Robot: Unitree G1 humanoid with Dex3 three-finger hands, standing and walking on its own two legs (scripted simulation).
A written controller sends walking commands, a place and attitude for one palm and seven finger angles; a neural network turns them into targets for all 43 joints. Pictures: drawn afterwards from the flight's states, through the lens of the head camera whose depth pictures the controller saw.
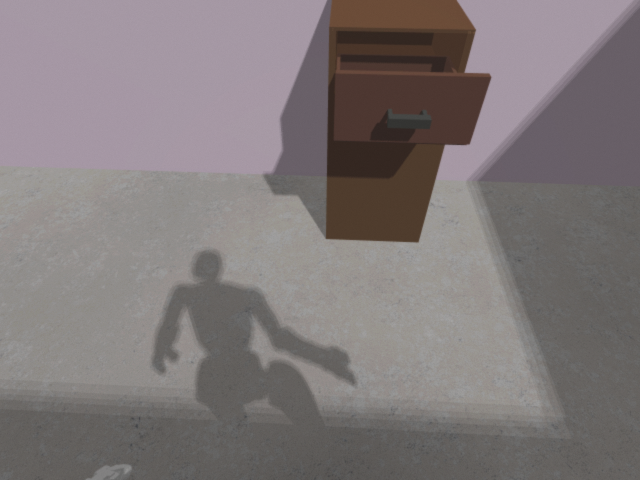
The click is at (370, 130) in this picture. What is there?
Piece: drawer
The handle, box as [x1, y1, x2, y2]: [387, 109, 431, 128]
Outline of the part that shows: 388,109 387,127 429,128 431,119 425,110 422,110 421,115 393,114 391,112 391,109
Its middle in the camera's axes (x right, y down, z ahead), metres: +0.21 -0.30 +0.94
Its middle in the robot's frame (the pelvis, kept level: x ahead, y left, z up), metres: +0.91 -0.16 +0.00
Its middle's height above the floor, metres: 0.77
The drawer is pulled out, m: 0.28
